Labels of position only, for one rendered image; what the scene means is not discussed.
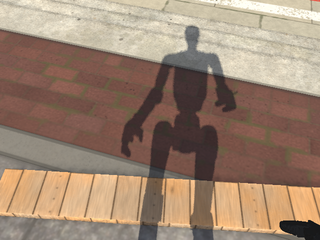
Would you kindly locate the robot right hand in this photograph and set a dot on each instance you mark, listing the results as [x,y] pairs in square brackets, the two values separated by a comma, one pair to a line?
[308,230]

